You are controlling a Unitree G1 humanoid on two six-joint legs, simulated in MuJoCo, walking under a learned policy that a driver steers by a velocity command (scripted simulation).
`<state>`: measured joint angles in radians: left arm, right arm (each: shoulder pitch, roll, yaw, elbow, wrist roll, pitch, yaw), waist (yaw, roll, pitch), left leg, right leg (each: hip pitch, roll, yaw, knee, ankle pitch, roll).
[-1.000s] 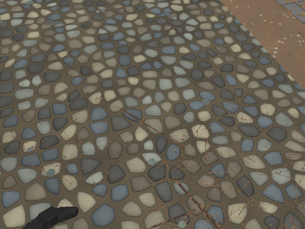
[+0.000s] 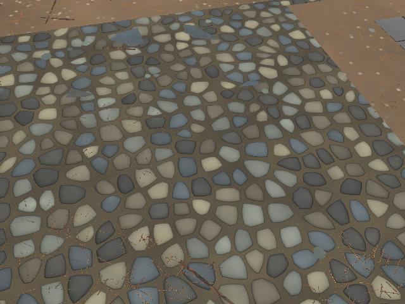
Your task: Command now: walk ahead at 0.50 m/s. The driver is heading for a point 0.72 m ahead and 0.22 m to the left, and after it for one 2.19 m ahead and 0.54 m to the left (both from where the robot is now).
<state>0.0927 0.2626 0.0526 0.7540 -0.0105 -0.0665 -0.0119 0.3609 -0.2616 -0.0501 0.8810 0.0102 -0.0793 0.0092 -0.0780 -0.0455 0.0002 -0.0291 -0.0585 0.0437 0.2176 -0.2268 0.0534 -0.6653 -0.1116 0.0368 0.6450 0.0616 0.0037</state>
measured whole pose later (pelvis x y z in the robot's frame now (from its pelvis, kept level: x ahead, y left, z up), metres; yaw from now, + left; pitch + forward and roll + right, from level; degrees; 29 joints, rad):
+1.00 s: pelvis +0.53 +0.06 +0.00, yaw +24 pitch +2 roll -1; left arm 0.05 0.30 0.07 0.75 0.01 -0.09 0.01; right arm 0.33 -0.26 -0.07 0.75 0.02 -0.05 0.00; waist -0.05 -0.03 0.03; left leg -0.17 -0.11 -0.10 0.33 -0.19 0.10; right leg -0.67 -0.10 0.09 0.80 -0.09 0.06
